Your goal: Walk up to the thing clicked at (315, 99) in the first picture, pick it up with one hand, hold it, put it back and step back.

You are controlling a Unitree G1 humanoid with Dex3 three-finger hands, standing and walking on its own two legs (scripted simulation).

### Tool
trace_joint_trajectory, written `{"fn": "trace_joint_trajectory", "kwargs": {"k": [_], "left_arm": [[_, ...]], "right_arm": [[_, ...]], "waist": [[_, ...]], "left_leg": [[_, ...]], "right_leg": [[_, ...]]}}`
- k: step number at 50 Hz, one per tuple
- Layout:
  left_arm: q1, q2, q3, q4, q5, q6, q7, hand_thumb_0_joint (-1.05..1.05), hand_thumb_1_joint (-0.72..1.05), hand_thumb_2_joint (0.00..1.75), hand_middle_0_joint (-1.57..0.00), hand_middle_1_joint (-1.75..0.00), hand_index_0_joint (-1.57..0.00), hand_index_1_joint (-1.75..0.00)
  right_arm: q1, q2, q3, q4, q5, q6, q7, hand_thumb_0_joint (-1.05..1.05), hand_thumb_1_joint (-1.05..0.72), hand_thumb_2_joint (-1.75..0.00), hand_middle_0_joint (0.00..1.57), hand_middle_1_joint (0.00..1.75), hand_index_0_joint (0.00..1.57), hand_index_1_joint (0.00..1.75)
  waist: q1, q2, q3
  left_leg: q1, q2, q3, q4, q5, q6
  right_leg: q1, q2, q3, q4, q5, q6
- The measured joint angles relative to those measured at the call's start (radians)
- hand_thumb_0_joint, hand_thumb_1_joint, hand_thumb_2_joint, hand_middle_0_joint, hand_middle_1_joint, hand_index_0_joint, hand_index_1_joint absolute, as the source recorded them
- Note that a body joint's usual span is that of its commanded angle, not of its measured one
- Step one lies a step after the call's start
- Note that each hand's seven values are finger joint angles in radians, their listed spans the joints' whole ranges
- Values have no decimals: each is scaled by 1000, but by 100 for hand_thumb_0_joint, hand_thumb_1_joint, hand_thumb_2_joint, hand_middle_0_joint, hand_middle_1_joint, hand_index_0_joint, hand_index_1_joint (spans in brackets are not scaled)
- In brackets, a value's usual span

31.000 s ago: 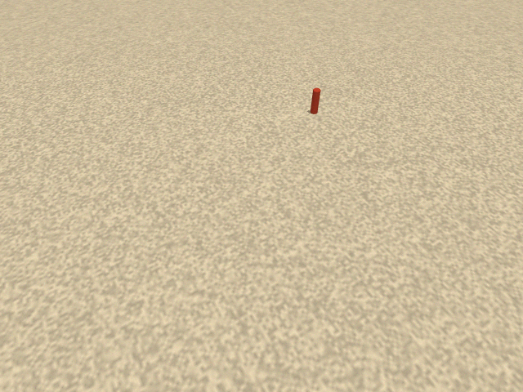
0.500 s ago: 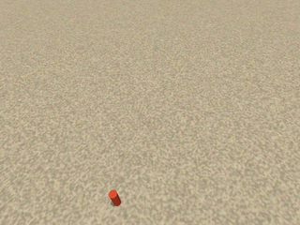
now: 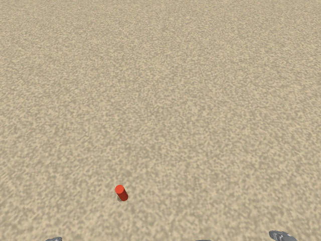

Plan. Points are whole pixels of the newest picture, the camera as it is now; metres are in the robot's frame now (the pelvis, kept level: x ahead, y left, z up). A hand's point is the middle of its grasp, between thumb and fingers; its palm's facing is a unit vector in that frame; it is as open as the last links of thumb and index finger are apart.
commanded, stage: step back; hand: left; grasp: from the side
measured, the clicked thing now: (122, 193) +0.42 +0.23 -0.69
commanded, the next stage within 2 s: none
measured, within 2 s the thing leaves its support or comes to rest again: neither
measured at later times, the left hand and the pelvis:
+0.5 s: hand out of the picture +0.05 +0.29 -0.17, palm faces -0.10 -0.92 -0.38, open 7.4 cm; pelvis -0.08 +0.03 -0.02, yaw -4 degrees
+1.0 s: hand out of the picture -0.07 +0.31 -0.16, palm faces -0.01 -0.93 -0.36, open 7.4 cm; pelvis -0.19 +0.05 -0.01, yaw -1 degrees
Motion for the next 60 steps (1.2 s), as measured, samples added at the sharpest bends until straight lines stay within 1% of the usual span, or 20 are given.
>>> {"fn": "trace_joint_trajectory", "kwargs": {"k": [4, 6, 7, 11, 13, 16, 23, 25, 27, 28, 31, 35, 40, 42, 44, 47, 49, 52, 56, 60], "left_arm": [[-16, 20, 5, -53, 19, 20, 3, 0, 90, 90, -21, -31, -21, -30], [-27, 32, 4, -78, 19, 30, 5, 0, 90, 90, -21, -31, -21, -30], [-39, 40, 5, -89, 15, 35, 7, 0, 90, 90, -21, -31, -21, -30], [-68, 57, 12, -122, 12, 47, 28, 0, 90, 90, -21, -30, -21, -30], [-58, 54, 9, -133, 9, 47, 29, 0, 90, 90, -20, -30, -21, -30], [-32, 41, 6, -148, 12, 43, 23, 0, 90, 90, -20, -30, -21, -30], [22, 17, 14, -166, 18, 40, 8, 0, 90, 90, -21, -30, -21, -30], [36, 14, 17, -167, 22, 33, 5, 0, 90, 90, -21, -30, -21, -30], [42, -1, 21, -157, 31, 24, 5, 0, 90, 90, -21, -30, -21, -30], [47, -6, 18, -158, 30, 22, 1, 0, 90, 90, -21, -30, -21, -30], [64, -8, 12, -176, 26, 20, -3, 0, 90, 90, -21, -30, -21, -30], [63, -19, 12, -210, 27, 23, 7, 0, 90, 90, -21, -31, -21, -30], [45, -7, 12, -266, 31, 23, 12, 0, 90, 90, -21, -31, -21, -30], [37, 6, 10, -280, 27, 30, 8, 0, 90, 90, -21, -31, -21, -30], [26, 27, 15, -277, 21, 40, 5, 0, 90, 90, -21, -31, -21, -30], [35, 31, 23, -242, 22, 58, 14, 0, 90, 90, -21, -30, -21, -30], [49, 37, 29, -230, 16, 60, 16, 0, 90, 90, -21, -30, -21, -30], [75, 44, 39, -227, 15, 54, 12, 0, 90, 90, -21, -30, -21, -30], [111, 51, 46, -224, 21, 55, 10, 0, 90, 90, -21, -30, -21, -30], [125, 53, 46, -212, 20, 57, 3, 0, 90, 90, -21, -30, -21, -30]], "right_arm": [[12, -20, -19, -49, -2, 14, 4, 0, -91, -90, 21, 30, 20, 30], [38, -28, -23, -71, -6, 6, 5, 0, -91, -90, 21, 30, 20, 30], [47, -27, -28, -75, -13, 0, 3, 0, -91, -90, 21, 30, 20, 30], [72, 6, -21, -86, -29, -2, -1, 0, -91, -90, 21, 30, 20, 30], [82, 16, -18, -95, -32, 0, -11, 0, -91, -90, 21, 30, 20, 30], [88, 20, -16, -120, -29, -4, -24, 1, -90, -90, 21, 30, 20, 30], [81, 16, -9, -180, -24, -9, -27, 1, -90, -90, 21, 30, 20, 30], [75, 10, -7, -185, -20, -2, -24, 1, -90, -90, 21, 30, 20, 30], [60, -2, -7, -179, -12, 6, -23, 1, -90, -90, 21, 30, 20, 30], [55, -4, -8, -173, -7, 11, -24, 1, -90, -90, 21, 30, 20, 30], [50, 0, -8, -165, -2, 23, -27, 1, -91, -90, 21, 30, 20, 30], [69, -17, -2, -172, 4, 12, -30, 1, -91, -90, 21, 30, 20, 30], [86, -30, -1, -179, -4, 6, -31, 1, -91, -90, 21, 30, 20, 30], [92, -31, -6, -182, -13, -2, -26, 1, -91, -90, 21, 30, 20, 30], [84, -9, -13, -174, -28, -6, -22, 1, -91, -90, 21, 30, 20, 30], [90, 5, -4, -181, -34, -12, -8, 1, -91, -90, 21, 30, 20, 30], [93, 16, 2, -182, -36, -13, -11, 1, -91, -90, 21, 30, 20, 30], [89, 22, 2, -195, -35, -16, -17, 1, -90, -90, 21, 30, 20, 30], [71, 22, -2, -225, -29, -22, -25, 1, -90, -90, 21, 30, 21, 30], [49, 11, -3, -254, -31, -22, -24, 1, -90, -90, 21, 30, 21, 30]], "waist": [[0, -24, 18], [-10, -28, 12], [-12, -36, 16], [-16, -69, 57], [-19, -69, 60], [-21, -57, 69], [-20, -35, 78], [-13, -26, 69], [-15, 14, 73], [-18, 27, 69], [2, 6, 55], [19, 1, 38], [18, -11, 43], [11, -20, 47], [20, -72, 68], [6, -66, 56], [7, -68, 45], [16, -67, 39], [23, -63, 46], [25, -51, 59]], "left_leg": [[-54, -56, -23, 186, -159, 33], [-26, -55, -25, 118, -77, 35], [-23, -61, -26, 104, -120, 32], [-34, -69, -22, 98, -101, 42], [-32, -63, -17, 68, -75, 46], [-31, -56, -6, 49, -55, 52], [-70, -45, 29, 100, -54, 49], [-96, -38, 38, 141, -66, 41], [-118, -12, 22, 187, -78, 28], [-130, -18, -4, 212, -96, 23], [-183, -108, -87, 449, -265, 6], [-185, -154, -135, 578, -281, -14], [-82, -101, -95, 337, -268, -21], [-17, -75, -66, 155, -167, -11], [-2, -100, -34, 117, -117, 19], [-23, -77, -42, 121, -100, 34], [-24, -61, -41, 86, -68, 32], [-38, -43, -32, 51, -27, 30], [-70, -21, -13, 45, 9, 26], [-115, 4, 6, 75, 32, 13]], "right_leg": [[-71, -26, 23, 83, -21, 13], [-115, -31, 20, 137, -39, 21], [-144, -29, 34, 183, -57, 8], [-223, 83, 169, 468, -304, -23], [-248, 119, 178, 581, -303, -23], [-240, 128, 161, 637, -291, -8], [-119, 69, 109, 400, -268, 7], [-60, 53, 85, 251, -193, -6], [-30, 73, 61, 185, -130, -16], [-34, 78, 51, 188, -132, -21], [-52, 53, 65, 188, -119, -33], [-72, 29, 65, 141, -67, -28], [-120, 9, 37, 153, -37, -11], [-151, 0, 23, 195, -44, 1], [-177, -18, 60, 248, -63, -1], [-230, 81, 139, 473, -284, -13], [-258, 128, 168, 628, -304, -18], [-259, 148, 184, 758, -287, -1], [-200, 124, 189, 719, -292, 30], [-122, 69, 148, 529, -299, 33]]}}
